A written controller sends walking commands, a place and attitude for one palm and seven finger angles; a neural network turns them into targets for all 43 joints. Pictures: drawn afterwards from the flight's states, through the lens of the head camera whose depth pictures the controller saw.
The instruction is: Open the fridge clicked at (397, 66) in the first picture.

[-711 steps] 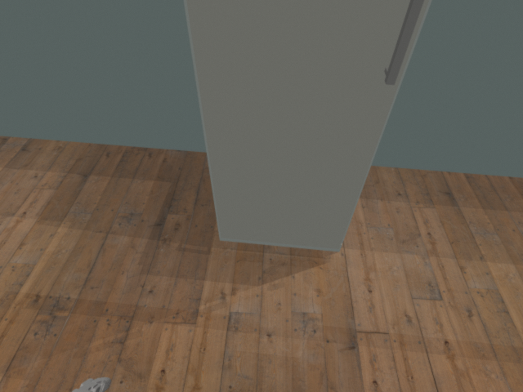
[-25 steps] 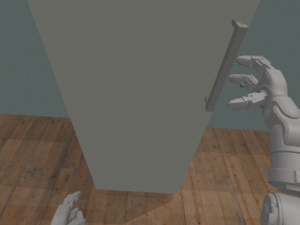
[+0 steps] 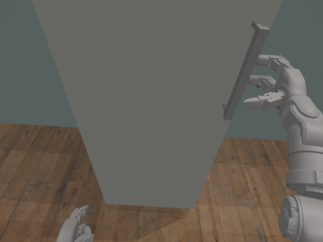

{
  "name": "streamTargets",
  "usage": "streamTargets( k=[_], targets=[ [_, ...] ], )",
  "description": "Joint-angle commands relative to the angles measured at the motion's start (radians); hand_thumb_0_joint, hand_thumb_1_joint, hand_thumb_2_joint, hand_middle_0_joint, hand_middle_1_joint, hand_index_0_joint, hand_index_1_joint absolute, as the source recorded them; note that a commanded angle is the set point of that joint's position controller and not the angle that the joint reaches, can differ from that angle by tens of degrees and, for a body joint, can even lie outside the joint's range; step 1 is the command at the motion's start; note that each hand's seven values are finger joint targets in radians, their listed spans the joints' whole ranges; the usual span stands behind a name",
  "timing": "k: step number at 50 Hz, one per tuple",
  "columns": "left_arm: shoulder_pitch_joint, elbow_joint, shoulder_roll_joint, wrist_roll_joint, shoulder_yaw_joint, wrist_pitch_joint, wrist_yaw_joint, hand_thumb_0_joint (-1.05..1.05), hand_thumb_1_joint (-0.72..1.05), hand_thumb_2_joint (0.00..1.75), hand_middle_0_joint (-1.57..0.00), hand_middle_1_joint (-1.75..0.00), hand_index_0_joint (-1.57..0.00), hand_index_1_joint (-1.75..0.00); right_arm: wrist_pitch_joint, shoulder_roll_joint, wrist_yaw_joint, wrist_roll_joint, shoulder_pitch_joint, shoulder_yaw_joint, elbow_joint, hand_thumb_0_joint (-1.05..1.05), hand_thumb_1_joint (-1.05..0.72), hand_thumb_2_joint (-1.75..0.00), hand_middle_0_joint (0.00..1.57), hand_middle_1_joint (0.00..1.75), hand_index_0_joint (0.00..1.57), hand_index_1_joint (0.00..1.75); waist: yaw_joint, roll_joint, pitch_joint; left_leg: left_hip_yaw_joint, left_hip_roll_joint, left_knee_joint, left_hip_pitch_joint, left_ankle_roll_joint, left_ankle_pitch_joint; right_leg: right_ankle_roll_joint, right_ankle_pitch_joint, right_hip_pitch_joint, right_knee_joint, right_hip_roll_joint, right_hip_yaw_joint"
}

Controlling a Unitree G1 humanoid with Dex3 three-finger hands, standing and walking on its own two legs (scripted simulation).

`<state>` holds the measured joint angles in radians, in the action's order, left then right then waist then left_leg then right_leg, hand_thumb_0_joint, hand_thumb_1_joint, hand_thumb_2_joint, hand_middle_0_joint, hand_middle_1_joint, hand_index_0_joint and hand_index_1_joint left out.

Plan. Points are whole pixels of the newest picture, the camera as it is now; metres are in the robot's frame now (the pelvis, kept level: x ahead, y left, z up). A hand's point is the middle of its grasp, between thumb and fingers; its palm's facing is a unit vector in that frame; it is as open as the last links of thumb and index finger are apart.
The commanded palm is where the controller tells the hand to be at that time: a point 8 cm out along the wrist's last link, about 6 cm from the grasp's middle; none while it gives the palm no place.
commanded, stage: slide the fingers in behind the handle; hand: right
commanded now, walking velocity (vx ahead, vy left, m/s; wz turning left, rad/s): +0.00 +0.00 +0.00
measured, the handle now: (239, 76) +0.46 -0.15 +0.23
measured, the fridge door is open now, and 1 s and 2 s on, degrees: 0 0 0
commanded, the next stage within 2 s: grip the handle and tug to test in 1.92 s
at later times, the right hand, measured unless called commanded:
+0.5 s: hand (260, 90) +0.39 -0.18 +0.23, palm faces +0.01 +1.00 -0.01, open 13.9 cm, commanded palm +0.37 -0.23 +0.23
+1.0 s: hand (249, 89) +0.39 -0.16 +0.23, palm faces +0.00 +1.00 -0.01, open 14.0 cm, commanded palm +0.37 -0.20 +0.23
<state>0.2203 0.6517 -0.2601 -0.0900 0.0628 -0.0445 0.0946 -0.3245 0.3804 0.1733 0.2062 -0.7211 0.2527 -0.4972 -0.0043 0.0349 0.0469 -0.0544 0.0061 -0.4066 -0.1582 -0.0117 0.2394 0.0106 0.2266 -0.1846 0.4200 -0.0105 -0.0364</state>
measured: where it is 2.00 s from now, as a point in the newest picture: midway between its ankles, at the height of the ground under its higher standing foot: outside the picture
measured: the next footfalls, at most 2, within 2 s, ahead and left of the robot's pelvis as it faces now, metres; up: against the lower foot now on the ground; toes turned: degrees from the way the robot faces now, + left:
none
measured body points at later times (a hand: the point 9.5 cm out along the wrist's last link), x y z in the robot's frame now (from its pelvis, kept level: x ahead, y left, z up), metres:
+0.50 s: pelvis +0.00 +0.00 +0.00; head -0.02 +0.01 +0.45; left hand +0.15 +0.24 -0.09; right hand +0.39 -0.24 +0.24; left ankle -0.01 +0.11 -0.74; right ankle +0.00 -0.11 -0.74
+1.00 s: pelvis +0.00 +0.00 +0.00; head -0.03 +0.01 +0.45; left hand +0.17 +0.23 -0.09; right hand +0.39 -0.21 +0.24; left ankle -0.01 +0.11 -0.74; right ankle +0.00 -0.11 -0.74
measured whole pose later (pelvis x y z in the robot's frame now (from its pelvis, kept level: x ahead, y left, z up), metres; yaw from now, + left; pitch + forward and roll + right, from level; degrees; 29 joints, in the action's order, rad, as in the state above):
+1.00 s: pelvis +0.00 +0.00 +0.00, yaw +0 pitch -2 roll +0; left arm 0.20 0.64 -0.24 -0.08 0.07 -0.01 0.08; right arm -0.39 0.30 0.11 0.20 -0.65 0.20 -0.33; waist 0.01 0.04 0.04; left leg -0.05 0.01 -0.39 -0.13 -0.01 0.23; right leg 0.01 0.22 -0.16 0.41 -0.01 -0.04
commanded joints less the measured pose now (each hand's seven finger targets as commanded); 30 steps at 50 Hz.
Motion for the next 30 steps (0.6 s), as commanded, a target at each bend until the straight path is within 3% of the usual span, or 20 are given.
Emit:
streamTargets(
  k=[1,3,5,8,11,14,15,18,22,24,27,28,30],
  targets=[
    [-0.089,-0.148,-0.12,-0.004,-0.051,-0.047,0.004,0.0,0.9,0.9,-0.2,-0.3,-0.2,-0.3,0.083,0.236,0.004,0.008,-0.501,0.061,0.184,0.0,0.5,-0.3,0.3,1.2,0.3,1.2,-0.008,-0.038,0.245,0.025,-0.004,0.049,0.023,-0.012,-0.288,0.036,-0.225,0.128,-0.026,0.003,0.03],
    [-0.085,-0.149,-0.118,-0.005,-0.052,-0.051,0.003,0.0,0.9,0.9,-0.2,-0.3,-0.2,-0.3,0.087,0.215,0.007,0.006,-0.498,0.046,0.18,0.0,0.5,-0.3,0.3,1.2,0.3,1.2,-0.009,-0.008,0.248,0.025,-0.005,0.047,0.011,-0.015,-0.281,0.035,-0.228,0.139,-0.024,0.003,0.029],
    [-0.079,-0.147,-0.124,-0.005,-0.055,-0.052,0.004,0.0,0.9,0.9,-0.2,-0.3,-0.2,-0.3,0.09,0.24,0.006,0.007,-0.49,0.065,0.165,0.0,0.5,-0.3,0.3,1.2,0.3,1.2,-0.007,-0.03,0.243,0.027,-0.005,0.05,0.02,-0.013,-0.285,0.037,-0.227,0.126,-0.023,0.003,0.028],
    [-0.072,-0.144,-0.121,-0.006,-0.055,-0.055,0.004,0.0,0.9,0.9,-0.2,-0.3,-0.2,-0.3,0.094,0.212,0.008,0.005,-0.52,0.039,0.163,0.0,0.5,-0.3,0.3,1.2,0.3,1.2,-0.014,-0.003,0.234,0.025,-0.008,0.054,-0.005,-0.015,-0.243,0.034,-0.2,0.134,-0.028,0.003,0.032],
    [-0.073,-0.153,-0.12,-0.003,-0.058,-0.061,-0.001,0.0,0.9,0.9,-0.2,-0.3,-0.2,-0.3,0.102,0.218,0.005,0.006,-0.496,0.054,0.215,0.0,0.5,-0.3,0.3,1.2,0.3,1.2,-0.002,-0.009,0.277,0.023,-0.009,0.047,0.021,-0.016,-0.269,0.035,-0.232,0.151,-0.027,0.002,0.034],
    [-0.081,-0.158,-0.124,-0.004,-0.06,-0.058,-0.004,0.0,0.9,0.9,-0.2,-0.3,-0.2,-0.3,0.098,0.253,0.011,0.015,-0.409,0.095,0.221,0.0,0.5,-0.3,0.3,1.2,0.3,1.2,0.016,-0.042,0.272,0.024,-0.01,0.05,0.046,-0.014,-0.292,0.036,-0.243,0.139,-0.026,0.0,0.025],
    [-0.089,-0.163,-0.121,-0.003,-0.054,-0.059,-0.005,0.0,0.9,0.9,-0.2,-0.3,-0.2,-0.3,0.097,0.236,0.015,0.018,-0.424,0.083,0.24,0.0,0.5,-0.3,0.3,1.2,0.3,1.2,0.012,-0.043,0.255,0.024,-0.009,0.048,0.046,-0.013,-0.298,0.038,-0.239,0.129,-0.03,0.003,0.023],
    [-0.103,-0.178,-0.115,-0.003,-0.053,-0.06,-0.009,0.0,0.9,0.9,-0.2,-0.3,-0.2,-0.3,0.095,0.256,0.013,0.015,-0.393,0.109,0.31,0.0,0.5,-0.3,0.3,1.2,0.3,1.2,0.025,-0.003,0.269,0.026,-0.009,0.041,0.057,-0.017,-0.314,0.034,-0.259,0.142,-0.031,0.002,0.022],
    [-0.122,-0.183,-0.107,-0.006,-0.049,-0.061,-0.01,0.0,0.9,0.9,-0.2,-0.3,-0.2,-0.3,0.075,0.175,0.01,0.021,-0.397,0.043,0.377,0.0,0.5,-0.3,0.3,1.2,0.3,1.2,0.01,0.017,0.254,0.02,-0.014,0.044,0.027,-0.017,-0.296,0.03,-0.255,0.17,-0.031,0.0,0.025],
    [-0.128,-0.179,-0.111,-0.004,-0.051,-0.059,-0.009,0.0,0.9,0.9,-0.2,-0.3,-0.2,-0.3,0.058,0.182,0.004,0.026,-0.364,0.053,0.377,0.0,0.5,-0.3,0.3,1.2,0.3,1.2,0.015,-0.012,0.243,0.019,-0.018,0.052,0.019,-0.015,-0.274,0.031,-0.239,0.169,-0.03,-0.002,0.025],
    [-0.135,-0.169,-0.105,-0.004,-0.044,-0.057,-0.003,0.0,0.9,0.9,-0.2,-0.3,-0.2,-0.3,0.029,0.14,-0.011,0.024,-0.423,0.015,0.365,0.0,0.5,-0.3,0.3,1.2,0.3,1.2,-0.002,-0.016,0.216,0.017,-0.017,0.057,-0.009,-0.011,-0.235,0.031,-0.2,0.158,-0.034,0.003,0.033],
    [-0.134,-0.161,-0.107,-0.004,-0.043,-0.053,-0.001,0.0,0.9,0.9,-0.2,-0.3,-0.2,-0.3,0.021,0.158,-0.019,0.02,-0.426,0.027,0.344,0.0,0.5,-0.3,0.3,1.2,0.3,1.2,-0.002,-0.023,0.206,0.018,-0.017,0.062,-0.018,-0.012,-0.216,0.03,-0.187,0.153,-0.035,0.002,0.036],
    [-0.138,-0.162,-0.105,0.001,-0.043,-0.052,-0.002,0.0,0.9,0.9,-0.2,-0.3,-0.2,-0.3,0.024,0.166,-0.032,0.017,-0.46,0.032,0.368,0.0,0.5,-0.3,0.3,1.2,0.3,1.2,0.002,-0.015,0.242,0.022,-0.013,0.063,0.004,-0.013,-0.224,0.031,-0.198,0.164,-0.036,0.004,0.036]
  ],
)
